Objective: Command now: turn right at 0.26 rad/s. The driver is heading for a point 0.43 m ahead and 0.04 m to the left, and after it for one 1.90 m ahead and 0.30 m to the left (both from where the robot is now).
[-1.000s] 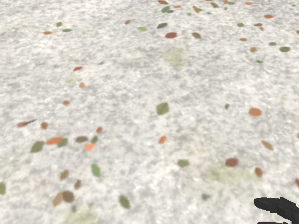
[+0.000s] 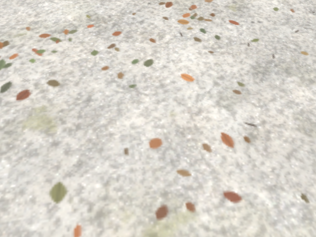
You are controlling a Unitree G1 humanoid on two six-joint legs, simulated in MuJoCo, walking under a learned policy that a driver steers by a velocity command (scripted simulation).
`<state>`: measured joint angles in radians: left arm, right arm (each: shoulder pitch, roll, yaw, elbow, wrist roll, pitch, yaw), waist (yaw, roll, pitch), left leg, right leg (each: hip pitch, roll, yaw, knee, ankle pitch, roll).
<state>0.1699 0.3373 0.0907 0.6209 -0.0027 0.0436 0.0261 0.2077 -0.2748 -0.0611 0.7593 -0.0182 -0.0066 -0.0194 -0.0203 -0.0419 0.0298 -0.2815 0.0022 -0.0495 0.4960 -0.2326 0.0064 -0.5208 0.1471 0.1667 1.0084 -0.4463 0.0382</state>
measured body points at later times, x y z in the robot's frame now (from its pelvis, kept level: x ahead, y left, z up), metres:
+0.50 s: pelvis +0.08 +0.01 +0.00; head +0.10 +0.01 +0.45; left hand +0.09 +0.29 -0.12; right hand +0.26 -0.26 -0.09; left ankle +0.19 +0.13 -0.71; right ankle -0.03 -0.13 -0.74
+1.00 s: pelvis +0.31 +0.05 +0.01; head +0.33 +0.06 +0.45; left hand +0.52 +0.28 -0.08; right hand +0.31 -0.23 -0.12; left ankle +0.22 +0.14 -0.74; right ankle +0.50 -0.12 -0.69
